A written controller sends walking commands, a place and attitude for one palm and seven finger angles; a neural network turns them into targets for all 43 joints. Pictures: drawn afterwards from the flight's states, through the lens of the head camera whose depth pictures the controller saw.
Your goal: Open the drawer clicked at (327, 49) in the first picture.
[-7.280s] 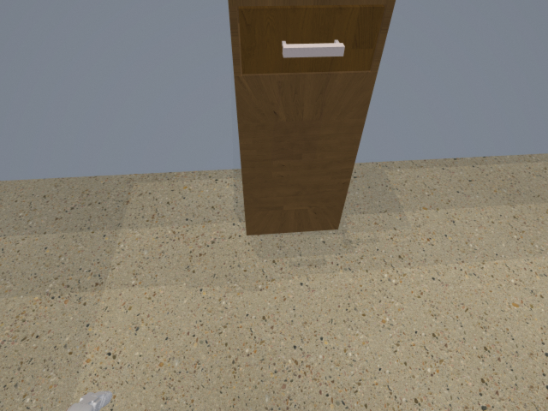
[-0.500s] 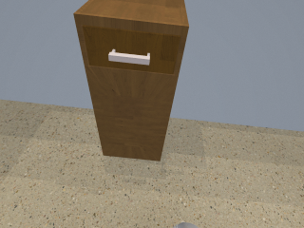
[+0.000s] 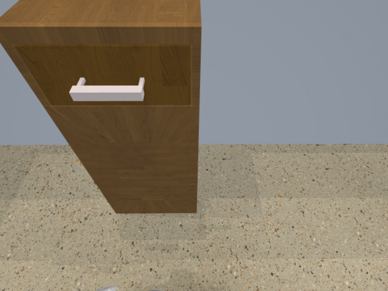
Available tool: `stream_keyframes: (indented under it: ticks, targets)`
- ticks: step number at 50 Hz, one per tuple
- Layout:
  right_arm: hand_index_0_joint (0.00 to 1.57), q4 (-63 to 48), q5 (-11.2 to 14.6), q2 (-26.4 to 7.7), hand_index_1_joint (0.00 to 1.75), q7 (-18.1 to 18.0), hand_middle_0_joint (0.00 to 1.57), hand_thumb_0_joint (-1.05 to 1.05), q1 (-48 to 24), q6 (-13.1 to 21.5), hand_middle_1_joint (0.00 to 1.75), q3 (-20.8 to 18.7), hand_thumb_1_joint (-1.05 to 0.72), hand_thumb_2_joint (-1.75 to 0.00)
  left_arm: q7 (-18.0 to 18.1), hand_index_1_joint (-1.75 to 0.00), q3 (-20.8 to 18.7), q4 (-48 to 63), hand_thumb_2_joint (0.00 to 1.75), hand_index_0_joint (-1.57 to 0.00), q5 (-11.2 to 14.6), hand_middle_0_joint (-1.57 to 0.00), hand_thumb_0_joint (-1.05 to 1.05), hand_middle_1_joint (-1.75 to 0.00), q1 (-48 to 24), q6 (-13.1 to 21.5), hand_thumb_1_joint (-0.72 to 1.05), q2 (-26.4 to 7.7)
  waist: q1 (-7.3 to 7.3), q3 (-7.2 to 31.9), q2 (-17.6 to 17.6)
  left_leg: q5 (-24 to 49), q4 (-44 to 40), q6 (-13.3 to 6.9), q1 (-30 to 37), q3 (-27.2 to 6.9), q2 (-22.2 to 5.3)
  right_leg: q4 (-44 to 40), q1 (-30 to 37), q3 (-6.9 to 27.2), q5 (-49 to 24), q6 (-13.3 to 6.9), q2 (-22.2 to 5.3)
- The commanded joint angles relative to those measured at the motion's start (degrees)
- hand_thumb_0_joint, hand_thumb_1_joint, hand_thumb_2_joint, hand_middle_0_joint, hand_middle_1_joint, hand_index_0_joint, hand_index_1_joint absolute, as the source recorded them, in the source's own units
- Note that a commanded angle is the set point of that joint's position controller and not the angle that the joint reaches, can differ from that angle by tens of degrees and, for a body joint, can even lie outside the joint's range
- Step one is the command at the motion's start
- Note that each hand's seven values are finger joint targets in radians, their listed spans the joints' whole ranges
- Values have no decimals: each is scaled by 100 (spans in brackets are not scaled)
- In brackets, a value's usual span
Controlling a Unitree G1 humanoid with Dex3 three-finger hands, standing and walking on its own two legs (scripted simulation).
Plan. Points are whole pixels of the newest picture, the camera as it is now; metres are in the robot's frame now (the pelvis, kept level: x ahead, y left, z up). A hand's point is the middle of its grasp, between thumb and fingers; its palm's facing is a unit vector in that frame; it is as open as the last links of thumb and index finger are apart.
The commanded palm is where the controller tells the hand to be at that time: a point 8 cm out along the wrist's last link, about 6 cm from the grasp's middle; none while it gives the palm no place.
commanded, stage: come to a stop and stand still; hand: left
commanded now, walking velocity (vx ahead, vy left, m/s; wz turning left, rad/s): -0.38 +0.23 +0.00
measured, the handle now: (110, 87) +0.54 +0.22 +0.11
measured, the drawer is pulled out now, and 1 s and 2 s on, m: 0.00 0.00 0.00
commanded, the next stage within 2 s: look again from close up in 1.18 s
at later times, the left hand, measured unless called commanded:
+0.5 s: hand out of the picture +0.05 +0.24 -0.17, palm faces +0.10 -0.97 -0.24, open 7.4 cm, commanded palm none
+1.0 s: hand out of the picture +0.01 +0.20 -0.16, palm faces +0.01 -0.97 -0.22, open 7.3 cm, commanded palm none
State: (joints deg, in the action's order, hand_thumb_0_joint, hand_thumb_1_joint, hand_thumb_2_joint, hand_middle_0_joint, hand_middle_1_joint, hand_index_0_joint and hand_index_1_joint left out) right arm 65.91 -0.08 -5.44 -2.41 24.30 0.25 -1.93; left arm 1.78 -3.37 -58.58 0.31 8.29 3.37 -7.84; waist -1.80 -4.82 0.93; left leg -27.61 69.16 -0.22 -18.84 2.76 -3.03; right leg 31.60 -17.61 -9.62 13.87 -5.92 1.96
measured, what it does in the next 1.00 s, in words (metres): steps on the spot: left foot, then right foot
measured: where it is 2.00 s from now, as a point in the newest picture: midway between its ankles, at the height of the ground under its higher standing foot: outside the picture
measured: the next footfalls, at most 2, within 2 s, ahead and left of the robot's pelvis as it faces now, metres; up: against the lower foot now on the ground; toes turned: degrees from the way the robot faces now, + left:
left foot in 0.42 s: +0.03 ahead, +0.16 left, +0.00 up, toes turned -4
right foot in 0.72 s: +0.01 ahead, -0.06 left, +0.00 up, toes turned -4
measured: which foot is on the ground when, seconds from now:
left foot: up 0.00-0.40, down 0.42-1.00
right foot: down 0.00-0.44, up 0.46-0.70, down 0.72-1.00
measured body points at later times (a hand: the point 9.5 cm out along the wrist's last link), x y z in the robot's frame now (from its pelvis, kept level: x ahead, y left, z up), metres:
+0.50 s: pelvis +0.02 +0.04 +0.00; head +0.06 +0.06 +0.45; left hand +0.04 +0.29 -0.15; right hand +0.13 -0.18 -0.14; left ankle +0.00 +0.16 -0.73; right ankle +0.03 -0.06 -0.72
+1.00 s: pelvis -0.02 +0.02 +0.01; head -0.02 +0.00 +0.46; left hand +0.01 +0.25 -0.14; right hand -0.05 -0.20 -0.16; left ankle +0.00 +0.16 -0.73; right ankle -0.04 -0.08 -0.73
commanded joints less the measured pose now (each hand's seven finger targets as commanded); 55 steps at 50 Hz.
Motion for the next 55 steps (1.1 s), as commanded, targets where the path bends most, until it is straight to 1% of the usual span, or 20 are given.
stream_keyframes:
  ticks: [1, 5, 8, 16, 18, 20, 21, 22, 23, 24, 25, 28, 32, 34, 36, 38, 39, 41, 49, 55]
  targets:
    - [20, -240, -5, 10, 30, 1, 20, 0, 458, -156, 30, -35, -90, -90, 142, -30, 51, 96, 90, -20, -168, -20, 0, -30, 360, -63, 90, -498, -135, 347, 99, 326, -1095, 133, 116, -305, -173, -1176, -234, 1003, -4706, -485, -1799]
    - [20, -605, -82, -501, 30, 55, 20, 0, -254, -336, 30, -168, -90, -90, 112, -30, -87, 117, 90, -20, -124, -20, 0, -30, 691, -194, 90, -836, 166, 660, -540, 500, -985, 335, -602, -285, 64, -924, 682, 1281, -5101, -554, -1948]
    - [20, -891, -103, -737, 30, 81, 20, 0, -794, -382, 30, -234, -90, -90, 130, -30, -151, 284, 90, -20, -144, -20, 0, -30, 578, -257, 90, -969, 211, 644, -761, 484, -790, 432, -886, -425, 113, -831, 831, 1356, -5131, -606, -2027]
    - [20, -1258, -36, -771, 30, 145, 20, 0, -1576, -256, 30, -210, -90, -90, 111, -30, -207, 467, 90, -20, -232, -20, 0, -30, 673, -353, 90, -1182, 386, 907, -1174, 414, -2481, 334, -218, -201, 258, -605, 1197, 1456, -4235, -547, -1806]
    - [20, -1217, -40, -783, 30, 140, 20, 0, -1429, -199, 30, -194, -90, -90, 103, -30, -224, 467, 90, -20, -214, -20, 0, -30, 622, -358, 90, -1255, 299, 1077, -1039, 839, -3448, 313, 205, -116, 308, -400, 1321, 1447, -3977, -383, -1707]
    - [20, -1070, -56, -893, 30, 135, 20, 0, -1096, -116, 30, -184, -90, -90, 99, -30, -192, 421, 90, -20, -137, -20, 0, -30, 564, -374, 90, -1172, 140, 1251, -767, 2221, -4745, 250, 1204, -106, 101, -18, 981, 1272, -2967, 1, -1460]
    - [20, -1095, -82, -1194, 30, 133, 20, 0, -1057, -53, 30, -221, -90, -90, 90, -30, -134, 454, 90, -20, -113, -20, 0, -30, 732, -391, 90, -933, 196, 1363, 70, 3629, -4882, 59, 1853, -746, -646, 390, 365, 978, -1466, 295, -1023]
    - [20, -1189, -112, -1527, 30, 122, 20, 0, -1158, -48, 30, -246, -90, -90, 78, -30, -44, 491, 90, -20, -83, -20, 0, -30, 849, -411, 90, -680, 256, 1164, 1214, 5446, -4795, -458, 1827, -1615, -1625, 799, -269, 627, 907, 562, -598]
    - [20, -1210, -123, -1467, 30, 111, 20, 0, -1313, -93, 30, -212, -90, -90, 100, -30, -21, 448, 90, -20, -113, -20, 0, -30, 732, -435, 90, -701, 213, 885, 1131, 5550, -4914, -875, 1361, -1370, -1736, 1522, -250, 824, 1846, 587, -486]
    - [20, -1166, -141, -1314, 30, 20, 20, 0, -1398, -72, 30, -142, -90, -90, 94, -30, -12, 381, 90, -20, -99, -20, 0, -30, 627, -468, 90, -689, 230, 743, 1228, 5711, -5035, -929, 1177, -1361, -1505, 1852, -285, 1099, 1794, 638, -426]
    - [20, -1155, -125, -1229, 30, -19, 20, 0, -1539, -50, 30, -92, -90, -90, 85, -30, -30, 297, 90, -20, -94, -20, 0, -30, 671, -508, 90, -745, 315, 683, 1377, 5579, -5044, -920, 1110, -1164, -1338, 2028, -286, 1192, 1629, 649, -437]
    - [20, -1129, -103, -1164, 30, -16, 20, 0, -1627, -54, 30, -60, -90, -90, 38, -30, -16, 156, 90, -20, -97, -20, 0, -30, 724, -489, 90, -750, 359, 544, 987, 4976, -4981, -886, 1108, -872, -1081, 1984, -242, 1114, 1335, 660, -454]
    - [20, -915, -92, -1206, 30, 18, 20, 0, -1316, -23, 30, -102, -90, -90, -2, -30, 96, 84, 90, -20, -97, -20, 0, -30, 633, -442, 90, -591, 245, 514, 575, 3994, -5054, -790, 1136, -944, -993, 469, 254, 816, 993, 743, -485]
    - [20, -803, -39, -1170, 30, 30, 20, 0, -1240, -10, 30, -96, -90, -90, 10, -30, 118, -89, 90, -20, -104, -20, 0, -30, 922, -377, 90, -605, 329, 659, 352, 3359, -4766, -509, 1030, -821, -720, -746, 870, 831, -135, 738, -505]
    - [20, -749, 31, -897, 30, 66, 20, 0, -1143, 6, 30, -47, -90, -90, 39, -30, 116, -164, 90, -20, -115, -20, 0, -30, 872, -285, 90, -925, 183, 598, -285, 2467, -4537, -75, 823, -496, -252, -1153, 993, 1571, -1216, 491, -1074]
    - [20, -632, -12, -815, 30, 103, 20, 0, -1042, 18, 30, -10, -90, -90, 28, -30, 152, -195, 90, -20, -96, -20, 0, -30, 779, -275, 90, -957, 125, 528, -108, 2406, -4700, 14, 1118, -391, -130, -1008, 685, 1465, -1437, 385, -1170]
    - [20, -562, -46, -833, 30, 85, 20, 0, -1029, -18, 30, -12, -90, -90, 33, -30, 132, -244, 90, -20, -87, -20, 0, -30, 752, -241, 90, -941, 123, 559, -825, 2323, -4579, 61, 1198, -331, -171, -1062, 619, 1484, -1341, 383, -1047]
    - [20, -463, -44, -849, 30, 91, 20, 0, -920, -41, 30, -9, -90, -90, 38, -30, 177, -263, 90, -20, -77, -20, 0, -30, 675, -248, 90, -883, 98, 318, -1012, 1997, -4680, 78, 1198, -296, -151, -1322, 402, 1452, -761, 374, -1057]
    - [20, -127, -79, -725, 30, 87, 20, 0, -577, -59, 30, 88, -90, -90, 37, -30, 167, -348, 90, -20, -50, -20, 0, -30, 807, -305, 90, -752, 156, -288, -137, 1652, -4907, 80, 852, -319, -153, -1670, 144, 1473, 688, 387, -859]
    - [20, -39, -86, -647, 30, 58, 20, 0, -321, -46, 30, 97, -90, -90, 34, -30, 167, -404, 90, -20, -36, -20, 0, -30, 931, -293, 90, -672, 162, -125, -107, 1688, -4857, 87, 844, -323, -169, -1670, 238, 1450, 682, 357, -834]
